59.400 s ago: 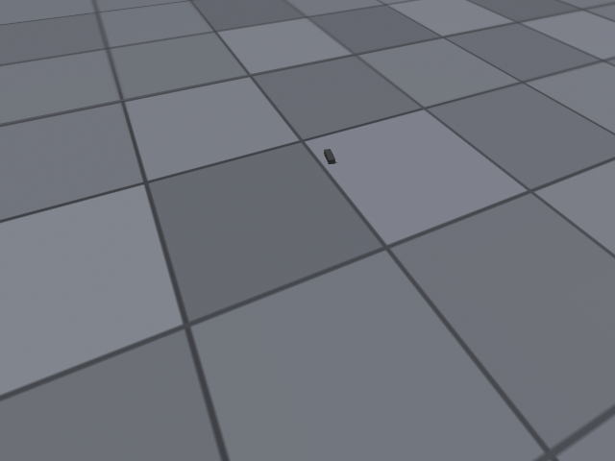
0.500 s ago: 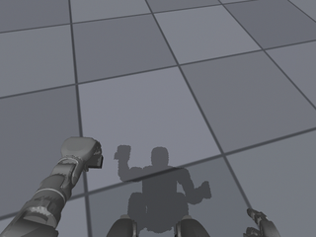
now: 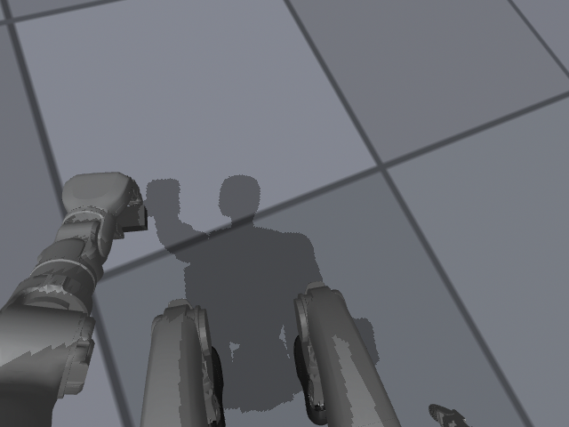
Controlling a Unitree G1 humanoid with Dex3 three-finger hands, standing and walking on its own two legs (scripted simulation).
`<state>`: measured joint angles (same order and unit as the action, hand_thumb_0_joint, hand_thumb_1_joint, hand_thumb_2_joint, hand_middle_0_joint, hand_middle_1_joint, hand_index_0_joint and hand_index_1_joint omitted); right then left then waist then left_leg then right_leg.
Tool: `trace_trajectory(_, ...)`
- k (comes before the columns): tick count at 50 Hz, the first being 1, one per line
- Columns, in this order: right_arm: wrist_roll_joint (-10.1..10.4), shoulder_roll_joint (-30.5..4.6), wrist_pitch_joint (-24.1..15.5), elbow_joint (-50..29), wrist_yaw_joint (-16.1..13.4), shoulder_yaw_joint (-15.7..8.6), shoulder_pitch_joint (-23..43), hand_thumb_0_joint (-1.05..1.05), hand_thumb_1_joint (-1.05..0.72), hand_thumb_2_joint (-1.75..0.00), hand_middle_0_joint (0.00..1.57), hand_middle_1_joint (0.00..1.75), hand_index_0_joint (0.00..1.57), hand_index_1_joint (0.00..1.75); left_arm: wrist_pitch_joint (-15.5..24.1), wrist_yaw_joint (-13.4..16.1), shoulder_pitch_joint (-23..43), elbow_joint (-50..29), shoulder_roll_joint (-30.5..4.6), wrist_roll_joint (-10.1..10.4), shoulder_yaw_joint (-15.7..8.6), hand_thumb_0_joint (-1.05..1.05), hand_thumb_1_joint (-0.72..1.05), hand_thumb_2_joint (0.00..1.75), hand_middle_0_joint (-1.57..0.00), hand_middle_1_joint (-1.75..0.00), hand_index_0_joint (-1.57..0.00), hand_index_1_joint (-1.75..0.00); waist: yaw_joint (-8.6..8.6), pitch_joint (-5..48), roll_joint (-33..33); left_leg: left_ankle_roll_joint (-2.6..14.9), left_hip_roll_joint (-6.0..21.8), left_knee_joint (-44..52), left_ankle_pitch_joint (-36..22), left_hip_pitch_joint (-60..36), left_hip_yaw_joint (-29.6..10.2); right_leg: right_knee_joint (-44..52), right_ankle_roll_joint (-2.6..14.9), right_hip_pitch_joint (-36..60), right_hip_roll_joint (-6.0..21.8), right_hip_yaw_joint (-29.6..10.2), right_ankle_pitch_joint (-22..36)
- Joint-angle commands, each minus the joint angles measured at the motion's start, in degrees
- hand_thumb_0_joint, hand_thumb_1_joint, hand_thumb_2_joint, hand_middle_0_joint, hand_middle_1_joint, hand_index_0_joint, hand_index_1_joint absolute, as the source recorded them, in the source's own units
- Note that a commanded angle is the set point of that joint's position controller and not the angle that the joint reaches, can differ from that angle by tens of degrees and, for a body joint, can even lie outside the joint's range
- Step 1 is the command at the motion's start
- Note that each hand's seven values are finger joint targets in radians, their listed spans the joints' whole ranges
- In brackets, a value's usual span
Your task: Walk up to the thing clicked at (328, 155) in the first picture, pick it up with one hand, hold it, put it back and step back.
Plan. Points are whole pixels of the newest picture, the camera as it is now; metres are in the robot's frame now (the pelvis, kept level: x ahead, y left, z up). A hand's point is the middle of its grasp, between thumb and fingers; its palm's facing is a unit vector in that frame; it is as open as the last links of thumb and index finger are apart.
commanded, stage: crouch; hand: left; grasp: from above
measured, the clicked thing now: (115, 220) +0.45 +0.22 -0.18
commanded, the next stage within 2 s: lower in 1.10 s
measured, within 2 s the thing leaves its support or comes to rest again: neither
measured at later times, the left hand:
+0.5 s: hand (132, 219) +0.48 +0.22 -0.27, palm faces -0.45 -0.01 -0.89, open 6.6 cm
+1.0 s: hand (141, 223) +0.49 +0.22 -0.33, palm faces -0.46 +0.00 -0.89, open 6.6 cm
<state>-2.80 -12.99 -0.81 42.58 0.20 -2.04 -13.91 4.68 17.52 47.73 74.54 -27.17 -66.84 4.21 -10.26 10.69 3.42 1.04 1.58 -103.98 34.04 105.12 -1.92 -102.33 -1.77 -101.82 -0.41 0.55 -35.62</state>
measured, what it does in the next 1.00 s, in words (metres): lowers itself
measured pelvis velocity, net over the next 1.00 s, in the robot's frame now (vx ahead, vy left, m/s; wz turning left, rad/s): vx -0.01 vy -0.01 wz -0.09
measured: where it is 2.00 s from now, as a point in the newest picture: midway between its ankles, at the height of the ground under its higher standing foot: (264, 401)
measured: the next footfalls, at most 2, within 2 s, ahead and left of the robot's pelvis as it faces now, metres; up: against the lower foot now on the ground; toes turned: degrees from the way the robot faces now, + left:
none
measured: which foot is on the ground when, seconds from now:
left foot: down 0.00-1.00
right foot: down 0.00-1.00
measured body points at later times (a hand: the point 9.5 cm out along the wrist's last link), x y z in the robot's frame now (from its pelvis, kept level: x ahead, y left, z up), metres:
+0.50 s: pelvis +0.00 -0.01 -0.10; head +0.25 +0.04 +0.27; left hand +0.50 +0.22 -0.22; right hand +0.05 -0.28 -0.22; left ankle +0.09 +0.11 -0.47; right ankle +0.08 -0.14 -0.47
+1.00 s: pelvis -0.01 -0.01 -0.17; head +0.24 +0.03 +0.21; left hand +0.51 +0.22 -0.28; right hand +0.00 -0.28 -0.27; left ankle +0.09 +0.11 -0.47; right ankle +0.08 -0.14 -0.47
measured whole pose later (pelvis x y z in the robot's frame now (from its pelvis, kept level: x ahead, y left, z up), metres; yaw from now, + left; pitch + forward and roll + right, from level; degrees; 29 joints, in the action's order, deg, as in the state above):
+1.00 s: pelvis -0.01 -0.01 -0.17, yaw -5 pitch +34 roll -7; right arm -8.3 -15.2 -3.0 42.8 6.9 4.7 -10.1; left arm 9.4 22.4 60.9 87.8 -41.3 -72.6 -2.4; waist -16.1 1.9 -0.4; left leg -0.2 1.9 -135.6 37.8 132.4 -7.5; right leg -131.9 -1.7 -127.6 -2.3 4.5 -38.9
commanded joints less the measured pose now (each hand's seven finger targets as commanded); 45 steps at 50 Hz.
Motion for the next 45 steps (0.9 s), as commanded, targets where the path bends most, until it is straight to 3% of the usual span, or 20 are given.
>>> trace_trajectory(1, -0.74, -12.63, -2.40, -3.26, 0.15, -3.30, -6.86, 0.00, -0.89, -0.90, 0.20, 0.30, 0.20, 0.30, 2.54, 3.97, 23.60, -9.83, -16.19, -1.55, -3.96, 0.00, 0.94, 0.24, -1.28, -0.17, -1.30, -0.14, -1.13, 35.61, 4.75, 0.37, -1.79, 7.72, 0.87, -20.47, -0.62, 9.44, 4.17, 10.13, -1.34, 2.82, 2.41)
trace_trajectory(2, -1.04, -12.81, -2.48, -3.04, 0.54, -2.97, -7.22, 0.00, -0.90, -0.90, 0.20, 0.30, 0.20, 0.30, 2.79, 4.53, 22.67, -7.58, -16.31, -2.54, -4.28, 0.00, 0.92, 0.25, -1.26, -0.17, -1.29, -0.15, -1.75, 34.74, 5.29, 0.13, -1.64, 7.19, 0.42, -20.93, -1.29, 7.99, 4.08, 8.30, -0.96, 3.29, 3.06)
trace_trajectory(3, -1.25, -12.52, -2.60, -2.73, 0.69, -2.77, -7.50, 0.00, -0.90, -0.90, 0.20, 0.30, 0.20, 0.30, 3.43, 5.36, 26.29, -11.26, -18.05, -2.74, -5.02, 0.00, 0.91, 0.23, -1.25, -0.17, -1.28, -0.14, -1.40, 37.02, 7.39, 0.04, -1.60, 6.17, -0.20, -21.40, -0.81, 7.07, 4.26, 7.91, -1.27, 3.35, 3.49)
trace_trajectory(4, -1.48, -12.83, -2.62, -2.24, 0.86, -2.61, -7.67, 0.00, -0.90, -0.90, 0.20, 0.30, 0.20, 0.30, 3.11, 6.00, 23.93, -7.00, -17.29, -3.88, -4.92, 0.00, 0.87, 0.22, -1.24, -0.14, -1.26, -0.12, -1.36, 37.19, 8.33, -0.19, -1.55, 5.23, -1.85, -22.27, -0.92, 5.69, 4.33, 6.49, -1.17, 3.61, 5.08)
trace_trajectory(6, -1.96, -12.67, -2.80, -1.66, 1.43, -2.51, -8.21, 0.00, -0.90, -0.90, 0.20, 0.30, 0.20, 0.30, 3.39, 7.36, 28.14, -9.12, -17.32, -4.65, -5.05, 0.00, 0.84, 0.19, -1.21, -0.13, -1.24, -0.11, -2.19, 39.34, 11.17, -0.40, -1.41, 3.52, -4.39, -23.09, -0.85, 3.48, 4.49, 4.91, -1.25, 4.13, 7.47)
trace_trajectory(8, -2.47, -12.86, -3.07, -1.12, 2.14, -2.38, -8.59, 0.00, -0.90, -0.90, 0.20, 0.30, 0.20, 0.30, 2.61, 7.93, 25.30, -4.21, -16.49, -4.79, -5.13, 0.00, 0.83, 0.17, -1.21, -0.11, -1.23, -0.09, -2.61, 37.87, 10.22, 0.06, -1.17, 0.66, -7.63, -22.07, -0.37, 2.56, 4.13, 3.81, -1.26, 4.26, 10.06)
trace_trajectory(12, -3.06, -12.56, -2.92, -0.67, 3.16, -2.50, -8.32, 0.00, -0.91, -0.90, 0.20, 0.30, 0.20, 0.30, 1.95, 8.07, 27.08, -4.53, -17.27, -4.38, -5.50, 0.00, 0.81, 0.19, -1.20, -0.11, -1.22, -0.09, -2.19, 40.38, 11.23, 0.40, -1.15, -3.15, -10.94, -20.39, 0.42, -0.23, 3.98, 4.52, -1.75, 4.43, 13.18)
trace_trajectory(14, -3.66, -12.55, -3.00, -0.48, 3.80, -2.64, -9.03, 0.00, -0.91, -0.90, 0.20, 0.30, 0.20, 0.30, 1.85, 7.65, 27.16, -4.02, -16.19, -3.75, -5.45, 0.00, 0.88, 0.19, -1.23, -0.13, -1.26, -0.10, -3.61, 39.19, 11.31, 0.37, -0.83, -4.68, -12.17, -19.71, 0.09, -1.53, 3.77, 4.30, -1.57, 4.70, 14.40)
trace_trajectory(17, -3.62, -12.75, -2.45, 0.25, 4.19, -3.01, -9.28, 0.00, -0.91, -0.90, 0.20, 0.30, 0.20, 0.30, 2.32, 6.74, 29.43, -6.34, -19.04, -3.79, -6.41, 0.00, 0.87, 0.20, -1.23, -0.12, -1.25, -0.10, -3.26, 40.35, 11.75, 0.36, -0.70, -6.41, -12.08, -18.10, 0.02, -3.37, 3.84, 3.66, -2.13, 5.15, 14.46)
trace_trajectory(21, -3.89, -12.93, -2.03, 0.04, 4.92, -2.63, -8.69, 0.00, -0.91, -0.90, 0.20, 0.30, 0.20, 0.30, 2.63, 5.71, 26.04, -1.53, -17.58, -3.74, -5.57, 0.00, 0.90, 0.21, -1.24, -0.15, -1.27, -0.12, -3.98, 36.33, 8.85, 0.70, -0.65, -8.88, -11.18, -13.20, 0.01, -5.06, 3.57, 2.63, -2.50, 5.45, 14.53)
trace_trajectory(22, -3.86, -12.86, -1.85, 0.60, 5.06, -2.07, -9.28, 0.00, -0.91, -0.90, 0.20, 0.30, 0.20, 0.30, 2.92, 5.76, 28.32, -2.76, -19.85, -3.98, -6.52, 0.00, 0.89, 0.19, -1.23, -0.15, -1.26, -0.12, -4.13, 36.04, 9.18, 0.72, -0.69, -9.24, -10.00, -11.18, 0.19, -5.67, 3.60, 2.52, -2.55, 5.48, 13.86)
trace_trajectory(26, -4.16, -13.63, -1.57, 0.35, 5.45, -1.93, -8.79, 0.00, -0.91, -0.90, 0.20, 0.30, 0.20, 0.30, 3.58, 5.45, 28.16, -0.90, -20.22, -4.56, -6.35, 0.00, 0.86, 0.19, -1.21, -0.14, -1.24, -0.12, -4.17, 35.16, 9.48, 0.65, -0.67, -11.03, -8.44, -9.70, 0.11, -7.51, 3.72, 0.27, -2.79, 5.88, 12.26)
trace_trajectory(27, -4.05, -13.85, -1.61, -0.33, 5.55, -1.91, -7.87, 0.00, -0.91, -0.90, 0.20, 0.30, 0.20, 0.30, 3.82, 5.46, 29.41, -1.18, -19.70, -4.41, -5.64, 0.00, 0.87, 0.16, -1.20, -0.15, -1.24, -0.12, -3.95, 35.34, 10.67, 0.54, -0.70, -11.17, -7.66, -9.63, 0.09, -8.10, 3.91, -0.49, -2.94, 5.97, 11.34)
trace_trajectory(28, -4.20, -13.77, -1.53, 0.37, 5.67, -1.62, -8.83, 0.00, -0.91, -0.90, 0.20, 0.30, 0.20, 0.30, 4.04, 5.68, 29.16, -1.52, -21.95, -4.86, -7.00, 0.00, 0.85, 0.16, -1.19, -0.16, -1.23, -0.13, -3.89, 34.92, 11.07, 0.49, -0.66, -11.59, -7.80, -9.42, 0.07, -8.55, 3.92, -0.47, -2.95, 6.19, 11.49)
trace_trajectory(32, -4.30, -14.93, -1.62, -0.17, 5.80, -0.93, -8.37, 0.00, -0.91, -0.90, 0.20, 0.30, 0.20, 0.30, 4.73, 6.41, 32.03, -1.41, -23.28, -5.51, -7.53, 0.00, 0.84, 0.15, -1.19, -0.14, -1.22, -0.11, -4.29, 34.94, 13.78, -0.14, -0.52, -12.10, -7.09, -10.80, -1.33, -11.66, 4.32, -4.95, -2.76, 7.28, 10.32)
trace_trajectory(35, -4.82, -15.11, -2.02, 0.12, 6.05, -0.10, -9.14, 0.00, -0.91, -0.90, 0.20, 0.30, 0.20, 0.30, 5.09, 7.21, 32.77, 0.34, -24.03, -5.72, -7.93, 0.00, 0.84, 0.16, -1.19, -0.15, -1.22, -0.12, -5.86, 32.27, 12.34, 0.30, -0.55, -14.27, -6.00, -7.26, -0.99, -12.28, 4.00, -5.03, -2.75, 7.64, 10.22)
trace_trajectory(38, -5.08, -15.09, -2.24, -0.44, 6.07, 0.70, -8.05, 0.00, -0.90, -0.90, 0.20, 0.30, 0.20, 0.30, 4.93, 7.31, 32.61, 3.36, -23.10, -5.78, -6.54, 0.00, 0.83, 0.11, -1.17, -0.15, -1.21, -0.11, -6.22, 31.77, 12.45, 0.51, -0.74, -15.34, -3.43, -5.15, -0.52, -12.46, 3.98, -5.92, -3.16, 7.57, 7.79)
trace_trajectory(40, -5.14, -15.90, -2.39, -0.44, 6.06, 0.96, -7.88, 0.00, -0.90, -0.90, 0.20, 0.30, 0.20, 0.30, 4.73, 7.75, 32.88, 3.94, -26.45, -5.90, -8.26, 0.00, 0.84, 0.12, -1.17, -0.15, -1.21, -0.11, -5.22, 31.47, 14.05, 0.24, -0.72, -15.01, -1.64, -5.04, -0.96, -13.66, 4.15, -7.57, -2.85, 7.97, 5.86)
trace_trajectory(41, -5.20, -15.78, -2.48, -0.54, 5.92, 1.15, -7.41, 0.00, -0.90, -0.90, 0.20, 0.30, 0.20, 0.30, 4.57, 7.64, 32.76, 4.15, -25.44, -5.50, -7.43, 0.00, 0.83, 0.13, -1.18, -0.13, -1.21, -0.10, -5.29, 31.40, 13.64, 0.18, -0.58, -15.12, -0.95, -5.13, -1.11, -13.91, 4.21, -8.23, -3.07, 8.23, 5.15)
trace_trajectory(45, -5.48, -15.94, -2.48, -0.36, 6.09, 2.20, -7.82, 0.00, -0.91, -0.90, 0.20, 0.30, 0.20, 0.30, 4.31, 7.58, 33.42, 5.09, -26.74, -5.73, -7.37, 0.00, 0.86, 0.13, -1.20, -0.15, -1.23, -0.11, -6.16, 31.77, 13.90, 0.34, -0.72, -17.51, -3.19, -3.45, -0.66, -15.02, 4.04, -6.64, -3.45, 8.36, 7.69)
